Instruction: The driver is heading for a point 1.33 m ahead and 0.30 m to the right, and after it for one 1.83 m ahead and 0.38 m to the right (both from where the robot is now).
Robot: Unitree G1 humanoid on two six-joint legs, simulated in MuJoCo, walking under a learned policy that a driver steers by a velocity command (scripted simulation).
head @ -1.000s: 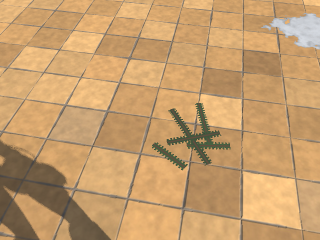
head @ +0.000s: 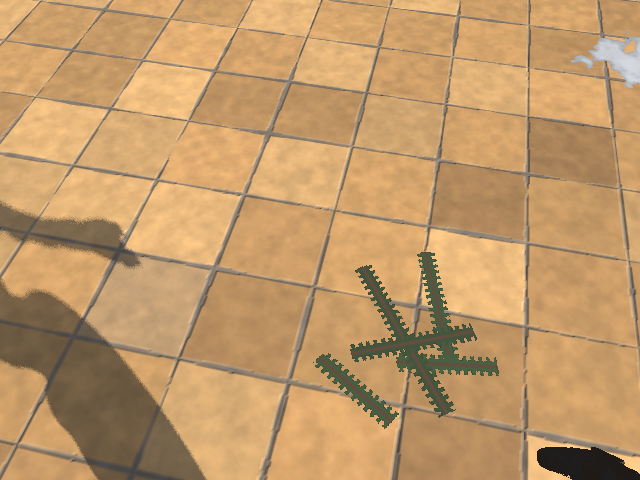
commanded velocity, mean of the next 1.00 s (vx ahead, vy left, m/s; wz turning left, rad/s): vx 0.49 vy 0.00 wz -0.39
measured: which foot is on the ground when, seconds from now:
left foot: down 0.00-0.52, up 0.54-1.00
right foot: up 0.00-0.50, down 0.52-1.00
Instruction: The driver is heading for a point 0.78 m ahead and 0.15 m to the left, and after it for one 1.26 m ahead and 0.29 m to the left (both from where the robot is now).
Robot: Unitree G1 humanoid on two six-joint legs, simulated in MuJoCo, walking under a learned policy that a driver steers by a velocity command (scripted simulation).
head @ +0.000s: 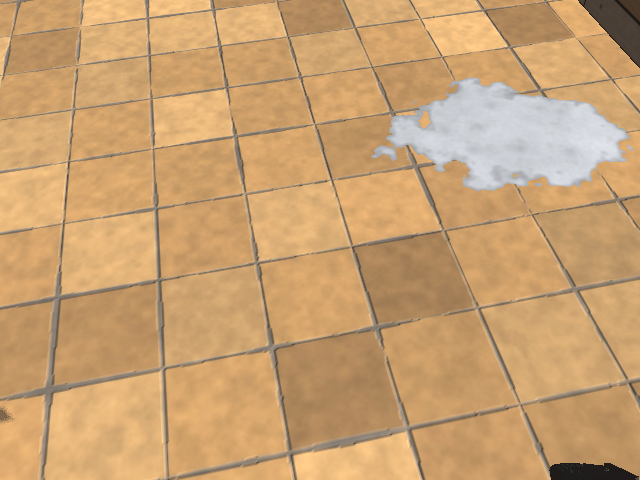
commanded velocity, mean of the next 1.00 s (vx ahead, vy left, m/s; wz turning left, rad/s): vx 0.48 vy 0.00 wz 0.21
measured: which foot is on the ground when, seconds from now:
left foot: up 0.00-0.02, down 0.04-0.56, up 0.58-1.00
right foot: down 0.00-0.06, up 0.08-0.54, down 0.56-1.00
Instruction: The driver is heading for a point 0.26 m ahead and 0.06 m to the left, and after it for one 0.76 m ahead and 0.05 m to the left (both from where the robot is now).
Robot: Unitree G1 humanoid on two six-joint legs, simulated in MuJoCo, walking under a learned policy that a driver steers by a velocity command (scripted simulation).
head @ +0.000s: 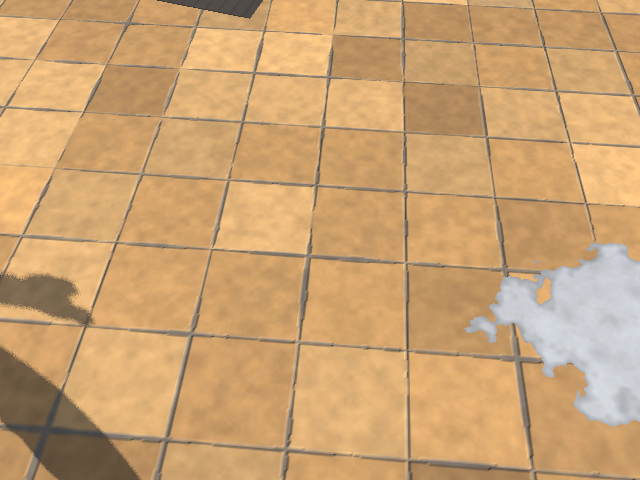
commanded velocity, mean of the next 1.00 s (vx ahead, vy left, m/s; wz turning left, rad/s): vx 0.07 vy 0.00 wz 0.27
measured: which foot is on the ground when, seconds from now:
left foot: up 0.00-0.04, down 0.06-1.00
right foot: down 0.00-0.06, up 0.08-0.52, down 0.54-1.00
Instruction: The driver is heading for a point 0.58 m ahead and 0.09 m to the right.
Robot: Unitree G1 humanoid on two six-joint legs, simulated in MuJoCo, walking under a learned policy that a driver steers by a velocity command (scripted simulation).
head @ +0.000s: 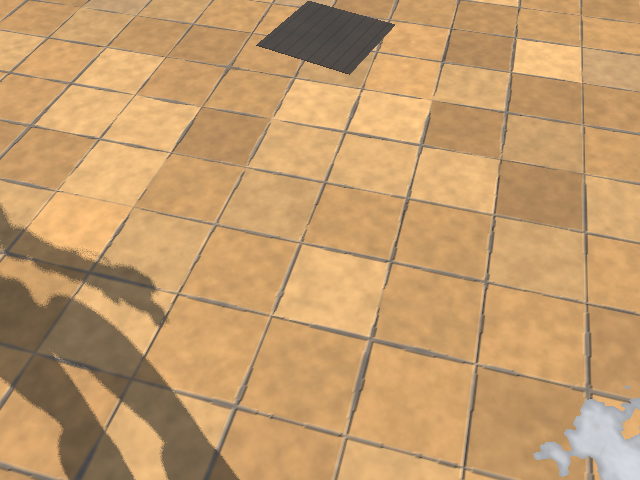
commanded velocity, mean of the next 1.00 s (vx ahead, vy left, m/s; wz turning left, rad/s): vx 0.00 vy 0.00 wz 0.01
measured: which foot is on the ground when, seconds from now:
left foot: down 0.00-1.00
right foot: down 0.00-1.00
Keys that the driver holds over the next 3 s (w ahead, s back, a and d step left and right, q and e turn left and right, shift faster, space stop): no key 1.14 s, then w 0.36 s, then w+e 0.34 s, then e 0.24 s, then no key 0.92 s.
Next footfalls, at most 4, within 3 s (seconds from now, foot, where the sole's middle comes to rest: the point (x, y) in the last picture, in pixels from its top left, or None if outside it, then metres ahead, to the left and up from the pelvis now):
1.44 left None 0.10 0.12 -0.77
1.92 right None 0.46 -0.11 -0.77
2.40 left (296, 443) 0.59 0.08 -0.77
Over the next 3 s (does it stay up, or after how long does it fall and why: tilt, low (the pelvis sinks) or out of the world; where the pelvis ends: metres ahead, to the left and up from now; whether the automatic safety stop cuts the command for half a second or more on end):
stays up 0.49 -0.01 0.00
